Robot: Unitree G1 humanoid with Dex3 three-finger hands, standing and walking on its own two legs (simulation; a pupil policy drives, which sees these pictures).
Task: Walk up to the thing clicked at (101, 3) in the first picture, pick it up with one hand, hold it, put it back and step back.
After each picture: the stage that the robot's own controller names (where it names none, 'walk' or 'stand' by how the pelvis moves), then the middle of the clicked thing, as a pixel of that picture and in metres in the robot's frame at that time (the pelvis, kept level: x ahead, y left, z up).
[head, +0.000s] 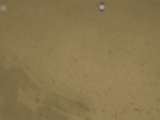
stand; (101, 7) +2.04 -0.34 -0.72
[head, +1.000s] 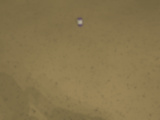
walk; (80, 22) +1.91 +0.09 -0.68
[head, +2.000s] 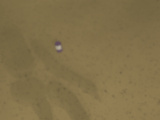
walk; (58, 46) +1.25 +0.34 -0.71
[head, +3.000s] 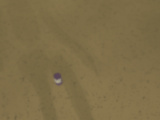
walk; (58, 79) +0.78 +0.27 -0.71
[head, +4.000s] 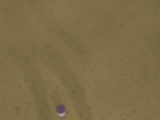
walk; (61, 111) +0.46 +0.16 -0.69
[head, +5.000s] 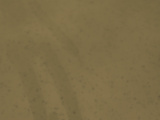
stand; out of the picture +0.32 +0.14 -0.71
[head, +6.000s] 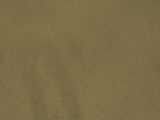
stand; out of the picture +0.30 +0.14 -0.72
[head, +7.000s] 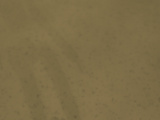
stand; out of the picture +0.31 +0.15 -0.73
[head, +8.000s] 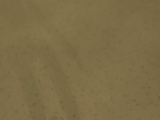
stand; out of the picture +0.30 +0.15 -0.73
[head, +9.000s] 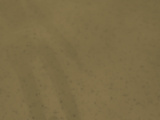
stand; out of the picture +0.30 +0.15 -0.73
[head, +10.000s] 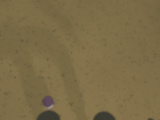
go down; (48, 102) +0.34 +0.16 -0.56
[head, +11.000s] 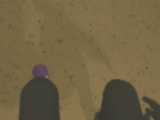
go down; (41, 74) +0.38 +0.19 -0.31
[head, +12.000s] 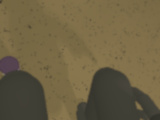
close in; (10, 68) +0.37 +0.21 -0.25
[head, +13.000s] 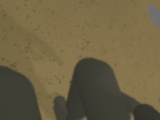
close; out of the picture +0.37 +0.23 -0.21
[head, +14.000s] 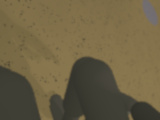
lift; out of the picture +0.36 +0.23 -0.22
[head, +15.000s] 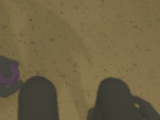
lift; (8, 79) +0.30 +0.25 -0.09
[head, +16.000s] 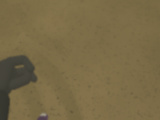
go down; (42, 119) +0.46 +0.25 -0.64
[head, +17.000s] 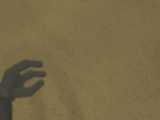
go down; out of the picture +0.39 +0.29 -0.70
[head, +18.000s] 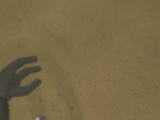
go down; out of the picture +0.40 +0.30 -0.70
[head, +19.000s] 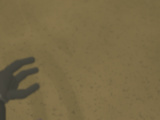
stand; out of the picture +0.39 +0.31 -0.71
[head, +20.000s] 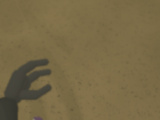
go down; out of the picture +0.40 +0.32 -0.70
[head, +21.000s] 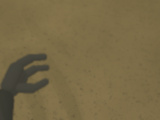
stand; out of the picture +0.39 +0.33 -0.71
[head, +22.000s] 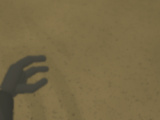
hold; out of the picture +0.39 +0.33 -0.71
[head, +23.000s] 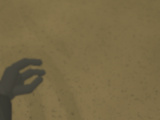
stand; out of the picture +0.39 +0.34 -0.71
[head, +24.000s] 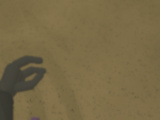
stand; out of the picture +0.40 +0.34 -0.71
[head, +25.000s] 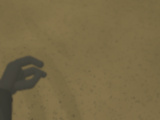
hold; out of the picture +0.40 +0.34 -0.72
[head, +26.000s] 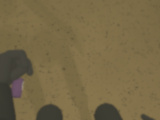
crouch; (17, 87) +0.43 +0.37 -0.54
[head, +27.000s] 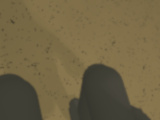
lower; out of the picture +0.41 +0.44 -0.27
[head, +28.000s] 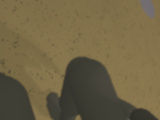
lower; out of the picture +0.38 +0.46 -0.25
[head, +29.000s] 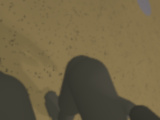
lower; out of the picture +0.37 +0.47 -0.25
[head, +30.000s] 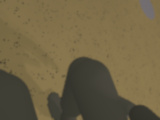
lower; out of the picture +0.37 +0.48 -0.25
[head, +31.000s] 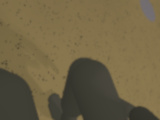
lower; out of the picture +0.37 +0.48 -0.25
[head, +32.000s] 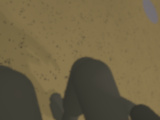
open; out of the picture +0.37 +0.48 -0.25
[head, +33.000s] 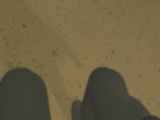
stand; out of the picture +0.40 +0.46 -0.28
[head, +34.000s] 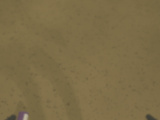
stand; out of the picture +0.40 +0.37 -0.66
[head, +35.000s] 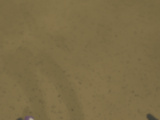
stand; out of the picture +0.42 +0.39 -0.69
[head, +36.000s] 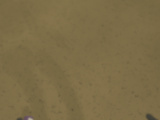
stand; out of the picture +0.41 +0.39 -0.69
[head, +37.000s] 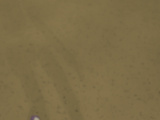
stand; out of the picture +0.44 +0.38 -0.74
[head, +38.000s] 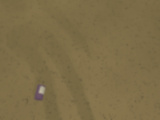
walk; (39, 92) +0.53 +0.39 -0.73
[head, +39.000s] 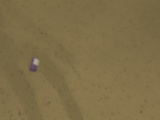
walk; (34, 64) +0.81 +0.36 -0.72
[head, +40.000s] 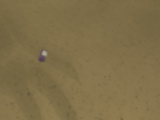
stand; (42, 55) +1.08 +0.37 -0.73
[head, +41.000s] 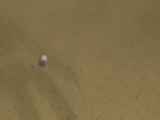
stand; (42, 60) +1.08 +0.39 -0.75
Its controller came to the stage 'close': yes
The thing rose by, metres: 0.31
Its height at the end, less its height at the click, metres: -0.02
